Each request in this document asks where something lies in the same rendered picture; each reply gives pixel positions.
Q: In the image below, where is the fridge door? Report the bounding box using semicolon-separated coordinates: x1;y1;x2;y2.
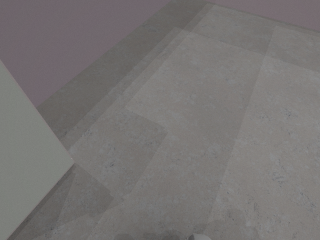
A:
0;64;74;240

